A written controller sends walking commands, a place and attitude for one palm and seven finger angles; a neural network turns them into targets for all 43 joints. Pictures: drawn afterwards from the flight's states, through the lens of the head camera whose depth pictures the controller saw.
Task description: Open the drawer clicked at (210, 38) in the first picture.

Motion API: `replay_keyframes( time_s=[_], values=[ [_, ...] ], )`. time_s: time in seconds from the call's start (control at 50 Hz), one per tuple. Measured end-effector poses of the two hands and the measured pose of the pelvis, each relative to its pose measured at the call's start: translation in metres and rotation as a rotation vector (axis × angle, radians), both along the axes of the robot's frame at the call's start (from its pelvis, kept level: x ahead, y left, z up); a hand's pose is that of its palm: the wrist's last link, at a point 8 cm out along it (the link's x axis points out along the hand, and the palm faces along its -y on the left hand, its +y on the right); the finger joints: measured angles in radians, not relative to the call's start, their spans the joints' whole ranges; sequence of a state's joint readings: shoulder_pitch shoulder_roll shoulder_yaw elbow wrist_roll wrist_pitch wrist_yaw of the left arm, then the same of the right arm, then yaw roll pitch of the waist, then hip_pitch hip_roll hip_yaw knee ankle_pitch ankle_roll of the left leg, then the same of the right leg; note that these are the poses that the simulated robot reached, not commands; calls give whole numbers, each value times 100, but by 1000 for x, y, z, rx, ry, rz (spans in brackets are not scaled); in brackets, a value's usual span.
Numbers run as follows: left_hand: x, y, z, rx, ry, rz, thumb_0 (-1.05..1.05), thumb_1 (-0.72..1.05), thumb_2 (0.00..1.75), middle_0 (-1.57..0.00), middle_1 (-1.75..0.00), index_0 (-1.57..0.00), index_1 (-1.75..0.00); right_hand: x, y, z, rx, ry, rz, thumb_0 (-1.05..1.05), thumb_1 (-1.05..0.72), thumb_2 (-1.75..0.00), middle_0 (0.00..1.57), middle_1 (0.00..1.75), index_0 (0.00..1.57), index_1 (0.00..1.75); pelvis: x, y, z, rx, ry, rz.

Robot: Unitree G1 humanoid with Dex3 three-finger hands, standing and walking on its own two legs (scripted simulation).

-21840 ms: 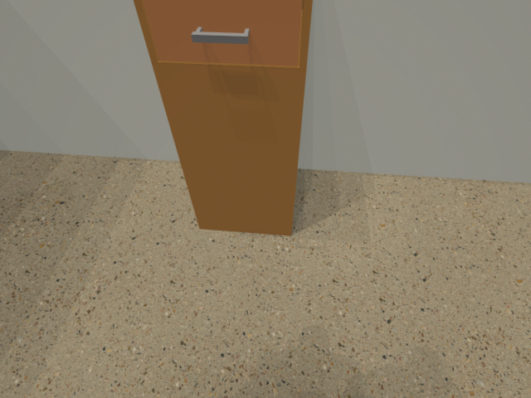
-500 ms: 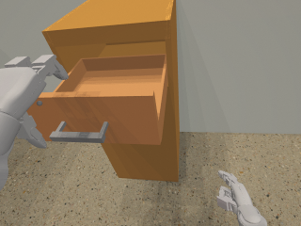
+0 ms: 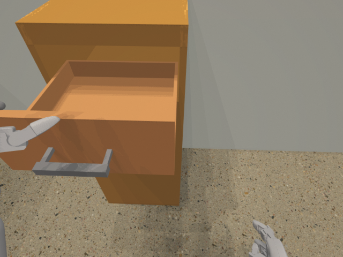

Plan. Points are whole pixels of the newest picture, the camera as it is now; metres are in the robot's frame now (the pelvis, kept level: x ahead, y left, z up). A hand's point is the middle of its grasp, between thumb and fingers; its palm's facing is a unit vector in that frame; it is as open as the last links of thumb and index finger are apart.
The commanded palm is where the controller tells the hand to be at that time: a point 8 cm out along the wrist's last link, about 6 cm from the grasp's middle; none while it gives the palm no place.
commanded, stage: draw the hand back to the body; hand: left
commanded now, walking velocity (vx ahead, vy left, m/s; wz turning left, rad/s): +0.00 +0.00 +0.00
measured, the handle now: (75, 161) +0.25 +0.23 +0.14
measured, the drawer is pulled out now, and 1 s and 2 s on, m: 0.28 0.28 0.28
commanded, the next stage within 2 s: step back with the hand held close in 0.60 s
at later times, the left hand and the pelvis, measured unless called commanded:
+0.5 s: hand out of the picture +0.18 +0.24 +0.32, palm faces +0.61 -0.74 -0.27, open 8.0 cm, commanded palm +0.14 +0.28 +0.32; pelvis +0.01 +0.00 +0.00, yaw +1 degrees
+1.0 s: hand out of the picture +0.17 +0.23 +0.31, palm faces +0.58 -0.67 -0.47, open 7.4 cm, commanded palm +0.10 +0.29 +0.32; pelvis -0.03 +0.01 -0.01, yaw +1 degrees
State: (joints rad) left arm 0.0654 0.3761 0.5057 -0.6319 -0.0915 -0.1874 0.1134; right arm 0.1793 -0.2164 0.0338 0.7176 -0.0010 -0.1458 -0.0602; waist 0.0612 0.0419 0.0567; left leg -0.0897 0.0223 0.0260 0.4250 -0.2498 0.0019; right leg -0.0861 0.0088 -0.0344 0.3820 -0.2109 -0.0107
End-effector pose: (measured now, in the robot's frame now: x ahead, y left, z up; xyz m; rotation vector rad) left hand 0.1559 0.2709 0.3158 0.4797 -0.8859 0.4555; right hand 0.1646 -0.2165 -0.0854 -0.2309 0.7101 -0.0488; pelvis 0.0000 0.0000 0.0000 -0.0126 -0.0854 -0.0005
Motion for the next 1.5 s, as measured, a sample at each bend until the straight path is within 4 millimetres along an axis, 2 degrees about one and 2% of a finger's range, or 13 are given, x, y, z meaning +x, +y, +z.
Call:
replay_keyframes(
  time_s=[0.12, 0.24, 0.32, 0.38, 0.54, 0.72, 0.86, 1.02, 1.16, 1.28, 1.5],
  values=[
    [-1, -12, 7, 114, 23, -25, 0, 9, 56, -27, -81, -26, -81, 13, 0, 3, 15, -32, -33, 2, -91, -90, 20, 30, 20, 30, 9, 5, -1, -2, 9, -10],
    [-6, 1, 18, 132, 11, 51, 0, 30, 65, -26, -68, -25, -68, 31, 11, 4, 49, -48, -13, 2, -91, -90, 20, 30, 20, 30, 11, 6, 0, -2, 14, -3],
    [-6, 10, 13, 84, 34, 88, 0, 44, 71, -25, -59, -24, -59, 40, 18, 6, 64, -56, 12, 2, -91, -90, 20, 30, 20, 30, 10, 5, 0, -2, 15, 1],
    [-8, 9, 8, 59, 52, 92, 0, 55, 75, -24, -52, -23, -52, 43, 21, 8, 65, -62, 29, 2, -91, -90, 20, 30, 20, 30, 10, 4, 0, -1, 16, 3],
    [-18, 2, 7, 55, 30, 83, 1, 78, 85, -22, -37, -22, -37, 44, 20, 11, 55, -72, 48, 2, -91, -90, 20, 30, 20, 30, 7, -1, -1, -2, 6, 10],
    [-18, 1, 10, 46, 24, 83, 1, 87, 89, -21, -32, -21, -32, 31, 11, 8, 56, -58, 27, 2, -91, -90, 20, 30, 20, 30, 1, -5, 0, -1, -1, 8],
    [-19, -5, 12, 189, 42, 78, 1, 88, 89, -21, -31, -21, -31, 12, -7, 7, 26, -19, -30, 2, -91, -90, 20, 30, 20, 30, -10, -3, -3, -17, 80, 24],
    [-32, 1, 6, 306, 80, 59, 1, 88, 90, -22, -31, -21, -31, -28, -21, 4, -30, 30, -124, 2, -91, -90, 20, 30, 20, 30, -33, 10, -7, -13, 113, 10],
    [-66, 12, 6, 330, 0, 89, 1, 88, 90, -22, -31, -21, -31, -62, -11, 0, -40, 25, -121, 2, -91, -90, 20, 30, 20, 30, -59, 16, -14, -3, 108, 6],
    [-96, 20, 6, 275, -106, 126, 1, 88, 90, -22, -31, -21, -31, -85, 0, -9, -21, 12, -89, 2, -91, -90, 20, 30, 20, 30, -82, 15, -21, -10, 96, 12],
    [-131, 31, 9, 255, -207, 98, 1, 88, 90, -21, -31, -21, -31, -133, 11, -15, -47, 29, -108, 2, -91, -90, 20, 30, 20, 30, -121, 29, -26, -51, 79, 23]
  ],
)
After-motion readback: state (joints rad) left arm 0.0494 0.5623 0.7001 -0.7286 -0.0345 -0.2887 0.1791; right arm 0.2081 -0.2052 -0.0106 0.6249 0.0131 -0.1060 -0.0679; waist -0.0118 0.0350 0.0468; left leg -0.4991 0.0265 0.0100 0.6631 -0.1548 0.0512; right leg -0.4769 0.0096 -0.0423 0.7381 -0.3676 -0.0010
